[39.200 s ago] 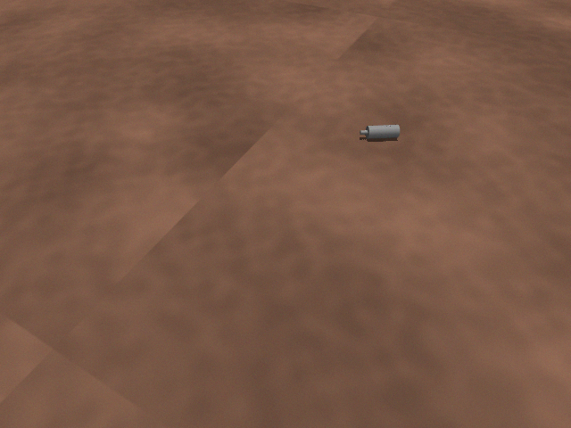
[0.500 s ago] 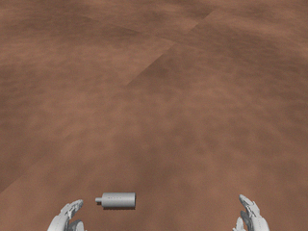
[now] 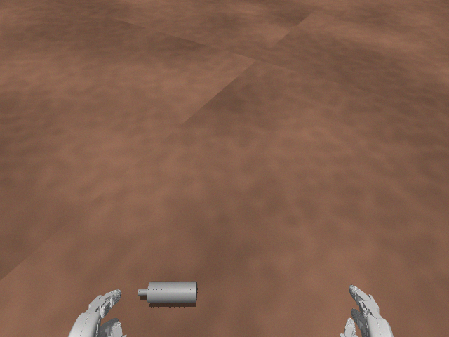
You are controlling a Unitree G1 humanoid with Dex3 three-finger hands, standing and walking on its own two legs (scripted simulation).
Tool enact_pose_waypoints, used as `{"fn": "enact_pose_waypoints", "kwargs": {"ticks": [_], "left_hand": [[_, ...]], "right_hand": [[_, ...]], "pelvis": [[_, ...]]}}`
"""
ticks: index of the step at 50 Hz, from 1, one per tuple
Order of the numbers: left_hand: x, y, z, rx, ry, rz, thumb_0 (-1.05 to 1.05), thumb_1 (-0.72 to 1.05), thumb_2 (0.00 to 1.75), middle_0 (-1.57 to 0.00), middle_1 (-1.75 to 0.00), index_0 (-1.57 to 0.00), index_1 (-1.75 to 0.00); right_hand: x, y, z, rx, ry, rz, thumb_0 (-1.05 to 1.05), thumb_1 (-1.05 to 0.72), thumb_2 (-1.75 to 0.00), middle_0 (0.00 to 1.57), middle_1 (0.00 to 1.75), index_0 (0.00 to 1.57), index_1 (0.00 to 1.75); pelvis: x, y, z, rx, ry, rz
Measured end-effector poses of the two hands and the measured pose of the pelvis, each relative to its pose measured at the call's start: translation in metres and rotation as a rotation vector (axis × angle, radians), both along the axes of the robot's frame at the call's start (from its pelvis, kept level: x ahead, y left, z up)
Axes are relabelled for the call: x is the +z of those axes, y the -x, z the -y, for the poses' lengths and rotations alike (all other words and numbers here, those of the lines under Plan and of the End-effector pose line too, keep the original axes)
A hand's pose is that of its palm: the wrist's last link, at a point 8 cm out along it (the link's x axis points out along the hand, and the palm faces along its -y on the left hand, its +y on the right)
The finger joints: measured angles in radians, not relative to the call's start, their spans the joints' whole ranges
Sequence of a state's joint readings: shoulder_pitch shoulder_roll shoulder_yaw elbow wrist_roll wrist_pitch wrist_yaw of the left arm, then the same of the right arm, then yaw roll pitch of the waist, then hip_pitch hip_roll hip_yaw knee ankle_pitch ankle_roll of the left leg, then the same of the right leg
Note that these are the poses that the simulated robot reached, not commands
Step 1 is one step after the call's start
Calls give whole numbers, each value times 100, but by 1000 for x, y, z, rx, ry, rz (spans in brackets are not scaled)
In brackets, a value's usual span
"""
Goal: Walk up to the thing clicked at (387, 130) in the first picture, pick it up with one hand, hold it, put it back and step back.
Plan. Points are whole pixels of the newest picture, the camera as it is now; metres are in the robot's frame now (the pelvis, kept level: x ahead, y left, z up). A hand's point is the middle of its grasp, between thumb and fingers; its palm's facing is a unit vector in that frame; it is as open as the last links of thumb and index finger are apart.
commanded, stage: home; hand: left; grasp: from above
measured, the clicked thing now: (167, 291) +0.45 +0.23 -0.67
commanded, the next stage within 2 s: stand in 0.52 s
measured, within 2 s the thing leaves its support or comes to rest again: neither
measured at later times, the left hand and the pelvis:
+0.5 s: hand out of the picture +0.16 +0.18 -0.05, palm faces +0.05 -0.98 -0.19, open 7.4 cm; pelvis +0.00 +0.00 +0.00, yaw +0 degrees
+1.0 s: hand out of the picture +0.07 +0.24 -0.11, palm faces +0.05 -0.94 -0.34, open 7.4 cm; pelvis -0.01 +0.00 +0.04, yaw +0 degrees
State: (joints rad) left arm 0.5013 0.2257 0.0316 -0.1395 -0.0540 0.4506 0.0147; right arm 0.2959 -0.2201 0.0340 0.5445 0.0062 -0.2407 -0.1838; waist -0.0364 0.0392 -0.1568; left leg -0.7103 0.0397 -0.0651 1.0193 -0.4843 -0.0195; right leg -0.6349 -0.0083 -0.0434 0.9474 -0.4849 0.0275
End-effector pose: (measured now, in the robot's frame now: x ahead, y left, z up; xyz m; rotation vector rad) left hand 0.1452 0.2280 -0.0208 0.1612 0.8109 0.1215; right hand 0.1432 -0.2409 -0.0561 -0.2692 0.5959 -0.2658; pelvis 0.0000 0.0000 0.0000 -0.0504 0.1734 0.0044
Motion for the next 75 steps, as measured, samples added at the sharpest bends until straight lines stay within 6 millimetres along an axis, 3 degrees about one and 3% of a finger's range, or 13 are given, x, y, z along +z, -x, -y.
{"fn": "enact_pose_waypoints", "kwargs": {"ticks": [31,35,39,46,56,65,75], "left_hand": [[1,3,0,3,-6,6,1,91,90,-20,-30,-20,-30],[-18,0,-12,-32,-98,33,1,90,90,-21,-30,-20,-30],[-33,15,-32,-13,-136,-42,1,91,90,-21,-30,-20,-30],[-48,64,-55,54,-155,-217,1,91,90,-21,-30,-20,-30],[-53,117,-57,111,-116,-382,1,91,90,-21,-30,-20,-30],[-49,135,-53,120,-103,-437,1,91,90,-21,-30,-20,-30],[-42,139,-56,126,-121,-457,0,91,90,-21,-30,-20,-30]], "right_hand": [[0,2,3,-4,-2,5,1,-90,-90,20,30,21,30],[-16,9,7,132,42,-213,1,-90,-90,20,30,21,30],[-22,24,18,144,16,-354,1,-90,-90,20,30,21,30],[-20,54,34,62,-13,-468,1,-90,-90,20,30,21,30],[-15,83,29,7,-44,-573,1,-90,-90,20,30,21,30],[-12,94,25,-8,-72,-605,1,-90,-90,20,30,21,30],[-9,103,36,-25,-72,-636,1,-90,-90,20,30,21,30]], "pelvis": [[-1,2,2,1,0,3],[7,11,2,5,-30,92],[16,15,2,3,-49,136],[29,14,-1,2,-51,181],[47,15,-5,9,-44,229],[58,19,-4,13,-44,257],[63,22,0,16,-45,266]]}}
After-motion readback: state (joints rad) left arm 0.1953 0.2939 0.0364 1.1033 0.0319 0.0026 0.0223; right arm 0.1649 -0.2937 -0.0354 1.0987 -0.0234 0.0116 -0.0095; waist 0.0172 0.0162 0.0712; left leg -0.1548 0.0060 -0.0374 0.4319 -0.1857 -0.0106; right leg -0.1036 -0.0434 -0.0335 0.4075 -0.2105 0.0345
